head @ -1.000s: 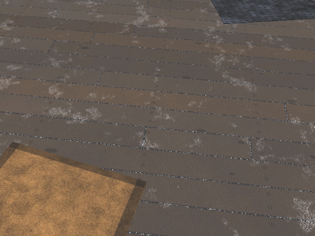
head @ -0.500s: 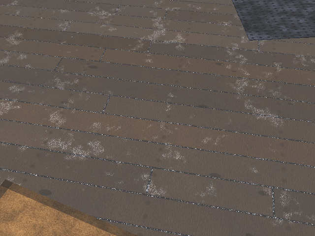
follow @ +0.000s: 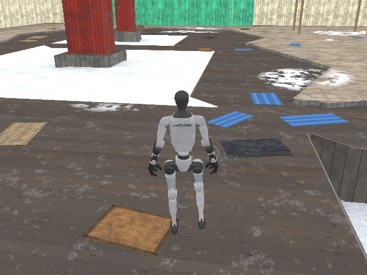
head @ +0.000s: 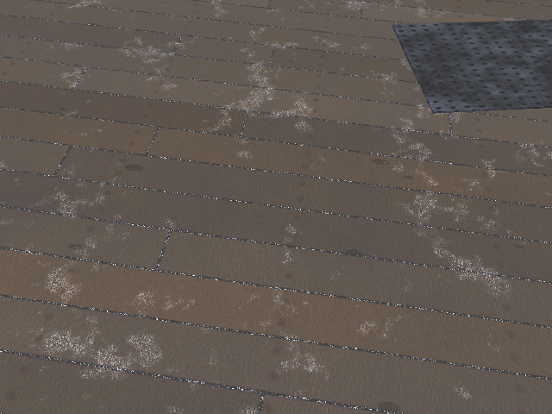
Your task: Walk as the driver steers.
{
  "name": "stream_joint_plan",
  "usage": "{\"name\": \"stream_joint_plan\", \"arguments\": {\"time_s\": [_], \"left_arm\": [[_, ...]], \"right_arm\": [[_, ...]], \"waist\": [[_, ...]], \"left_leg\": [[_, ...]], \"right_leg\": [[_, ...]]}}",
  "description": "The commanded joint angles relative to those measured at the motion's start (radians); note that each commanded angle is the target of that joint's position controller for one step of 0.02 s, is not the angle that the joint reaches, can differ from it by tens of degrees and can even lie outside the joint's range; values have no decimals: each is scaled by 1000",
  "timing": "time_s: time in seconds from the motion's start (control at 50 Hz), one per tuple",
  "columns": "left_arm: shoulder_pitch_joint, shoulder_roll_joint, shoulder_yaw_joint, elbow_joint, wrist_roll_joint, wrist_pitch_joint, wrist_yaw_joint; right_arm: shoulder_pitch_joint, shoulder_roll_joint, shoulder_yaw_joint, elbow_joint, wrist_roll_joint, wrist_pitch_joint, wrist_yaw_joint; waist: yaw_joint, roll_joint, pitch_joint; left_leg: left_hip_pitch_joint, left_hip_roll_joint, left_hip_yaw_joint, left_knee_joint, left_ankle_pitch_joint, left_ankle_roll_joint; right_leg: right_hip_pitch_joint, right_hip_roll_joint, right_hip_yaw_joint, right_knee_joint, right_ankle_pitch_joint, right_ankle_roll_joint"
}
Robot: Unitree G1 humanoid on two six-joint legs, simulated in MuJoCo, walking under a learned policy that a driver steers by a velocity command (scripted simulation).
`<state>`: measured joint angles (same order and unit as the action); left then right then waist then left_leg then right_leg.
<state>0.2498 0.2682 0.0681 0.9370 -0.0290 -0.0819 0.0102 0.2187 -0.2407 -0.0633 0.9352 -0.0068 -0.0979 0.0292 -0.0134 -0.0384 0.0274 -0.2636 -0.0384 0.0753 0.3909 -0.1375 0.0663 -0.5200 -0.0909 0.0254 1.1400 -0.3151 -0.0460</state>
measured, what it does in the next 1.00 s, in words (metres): walks ahead, turning right: right foot, then left foot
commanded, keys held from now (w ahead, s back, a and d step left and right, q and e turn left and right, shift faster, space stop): w+e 0.62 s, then w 0.28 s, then q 0.10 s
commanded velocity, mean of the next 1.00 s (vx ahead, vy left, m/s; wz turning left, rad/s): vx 0.49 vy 0.00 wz -0.37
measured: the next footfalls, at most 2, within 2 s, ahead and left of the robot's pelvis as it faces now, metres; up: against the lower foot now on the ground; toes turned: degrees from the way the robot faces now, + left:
right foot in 0.38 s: +0.37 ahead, -0.17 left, +0.00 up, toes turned -14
left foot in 0.86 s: +0.70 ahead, -0.06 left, +0.00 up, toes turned -24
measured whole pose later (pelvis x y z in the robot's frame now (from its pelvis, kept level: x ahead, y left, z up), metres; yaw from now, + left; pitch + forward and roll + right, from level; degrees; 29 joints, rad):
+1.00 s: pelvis +0.57 -0.10 -0.01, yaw -23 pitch +2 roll +0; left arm 0.30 0.28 0.06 0.80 0.00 -0.06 0.01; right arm 0.17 -0.26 -0.06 0.81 0.00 -0.11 0.03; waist 0.00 -0.03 0.02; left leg -0.37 -0.04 0.02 0.49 -0.14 0.05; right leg -0.38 0.03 0.07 1.17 -0.44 -0.02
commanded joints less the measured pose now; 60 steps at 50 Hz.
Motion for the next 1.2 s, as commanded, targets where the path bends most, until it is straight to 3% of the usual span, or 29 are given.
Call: {"name": "stream_joint_plan", "arguments": {"time_s": [0.02, 0.16, 0.26, 0.32, 0.36, 0.38, 0.4, 0.42, 0.44, 0.46, 0.48, 0.5, 0.52, 0.58, 0.6, 0.62, 0.7, 0.8, 0.84, 0.86, 0.88, 0.9, 0.92, 0.94, 0.98, 1.04, 1.08, 1.12, 1.2], "left_arm": [[64, 43, 18, -29, -1, 20, 8], [-137, 25, 13, -99, 11, 11, -19], [-269, 8, -2, -179, 9, 14, -50], [-257, 37, 9, -218, 7, 16, -71], [-93, 100, 43, -196, 4, 20, -73], [72, 164, 77, -159, 2, 22, -61], [192, 266, 107, -138, 6, 32, -36], [168, 298, 99, -158, 9, 20, -41], [182, 200, 73, -158, 18, 16, -39], [131, 152, 60, -162, 15, 9, -36], [60, 135, 54, -181, 11, 5, -37], [0, 105, 43, -199, 16, 6, -36], [-28, 106, 40, -214, 26, 5, -33], [-23, 139, 47, -223, 17, 3, -15], [-5, 143, 47, -222, 15, 4, -8], [8, 177, 56, -221, 17, 5, -3], [82, 144, 47, -192, 11, 10, 2], [129, 142, 43, -161, 12, 15, 2], [108, 148, 44, -164, 15, 23, 4], [99, 129, 36, -170, 19, 24, 4], [92, 94, 18, -193, 30, 24, 3], [249, 22, -1, -194, 6, 8, 1], [221, 90, 5, -183, 1, 0, 2], [117, 149, 20, -203, 1, -4, 1], [13, 132, 21, -233, 39, -7, 7], [39, 70, 13, -240, 43, 6, 12], [12, 60, 10, -250, 37, 17, 21], [-16, 64, 10, -258, 35, 30, 28], [-125, 70, 13, -283, 30, 52, 30]], "right_arm": [[-7, -113, -22, -34, -8, -26, -10], [44, -142, -26, -9, -3, -22, -44], [139, -160, -32, 26, 9, 8, -50], [108, -194, -44, 10, 18, 33, -58], [80, -216, -49, -8, 17, 49, -68], [65, -213, -45, -21, 19, 50, -70], [96, -149, -24, -58, -2, 34, -65], [140, -51, 14, -96, -1, -10, -45], [23, -142, -9, -116, 37, -46, -28], [-33, -156, -11, -133, 54, -64, -21], [-43, -144, -12, -128, 34, -69, -27], [-47, -154, -23, -124, 12, -59, -34], [-30, -156, -28, -128, 9, -44, -34], [-41, -120, -25, -148, -4, -14, -39], [-76, -113, -25, -159, -13, -7, -43], [-110, -97, -16, -177, -8, -6, -43], [-240, -79, -1, -207, 4, -21, -22], [-273, -136, -13, -237, 11, -37, -3], [-193, -159, -23, -221, 9, -44, -3], [-81, -189, -39, -192, 3, -47, -7], [82, -241, -53, -170, -8, -48, -11], [199, -321, -78, -125, -11, -36, -5], [194, -232, -54, -121, 18, -31, 3], [108, -178, -35, -144, 19, -27, 3], [-6, -142, -15, -173, 0, -11, 4], [-12, -129, -7, -154, -1, -8, -2], [4, -193, -28, -150, 5, 6, -15], [8, -234, -45, -154, 18, 26, -28], [33, -217, -47, -149, 33, 58, -45]], "waist": [[29, 119, -16], [-24, 86, 37], [-72, 68, 78], [-29, 108, 39], [71, 136, -71], [157, 106, -159], [160, -71, -271], [83, -214, -388], [139, -102, -356], [127, -62, -232], [78, 44, -164], [41, 69, -111], [9, 34, -98], [-12, 22, -60], [-1, 37, -53], [6, -17, -37], [83, -38, -26], [83, -60, -13], [30, -80, -30], [-23, -68, -102], [-90, 14, -243], [-47, 325, -370], [-66, 303, -326], [-67, 200, -178], [-22, 62, -74], [32, 123, -107], [30, 132, -127], [28, 136, -160], [0, 143, -134]], "left_leg": [[61, 274, -205, -272, 83, 153], [129, 247, 6, -306, 168, 100], [345, 310, 56, -236, 276, 87], [404, 332, 95, -97, 634, 59], [383, 310, 129, 161, 925, 29], [247, 268, 147, 394, 828, -10], [-97, 180, 152, 748, 341, -61], [-417, -31, -50, 1015, -452, -92], [-536, 36, -187, 1054, -410, -62], [-571, 83, -171, 994, -320, -37], [-514, 125, -165, 892, -256, -35], [-448, 149, -156, 815, -215, -44], [-376, 160, -165, 784, -204, -57], [-338, 154, -131, 616, -139, -106], [-360, 144, -122, 572, -63, -115], [-345, 137, -123, 475, -5, -126], [-235, 82, -92, 202, 276, -121], [-264, 76, -115, 104, 156, -59], [-167, 55, -86, 66, 92, -21], [-7, 60, -88, 62, 111, 13], [248, 201, -238, 89, 130, 78], [601, 407, -679, 7, -87, 245], [597, 429, -845, -92, -200, 253], [470, 393, -700, -85, -83, 211], [224, 319, -474, -73, 384, 192], [135, 242, -327, -65, 719, 182], [110, 228, -294, -65, 786, 180], [99, 225, -294, -63, 733, 171], [76, 206, -328, -59, 504, 139]], "right_leg": [[-106, -65, 66, -42, 106, 5], [-150, -22, 21, -401, 446, 21], [-235, -1, -32, -522, 360, -9], [-142, 54, -107, -537, 209, -51], [96, 138, -160, -545, 145, -99], [364, 149, -114, -611, 209, -143], [707, -71, 255, -626, 178, -246], [931, -269, 811, -796, 111, -423], [939, -228, 720, -828, 94, -357], [817, -191, 551, -827, 154, -308], [664, -146, 442, -832, 259, -274], [529, -119, 379, -866, 318, -260], [431, -110, 369, -892, 363, -272], [301, -65, 272, -927, 420, -262], [302, -43, 249, -937, 401, -245], [264, -50, 243, -936, 409, -249], [246, -4, 179, -925, 284, -178], [436, -92, 270, -827, 290, -155], [469, -91, 276, -748, 440, -132], [452, -41, 242, -615, 559, -109], [325, 26, 176, -350, 430, -72], [-52, 180, 82, 9, -41, 8], [-199, 164, 146, 134, -263, 17], [-243, 115, 136, 177, -200, 19], [-167, 54, 66, 98, -111, 40], [-35, 31, 49, -109, -84, 72], [-4, 64, 21, -228, -36, 91], [35, 82, 24, -310, 59, 101], [50, 105, 50, -423, 151, 105]]}}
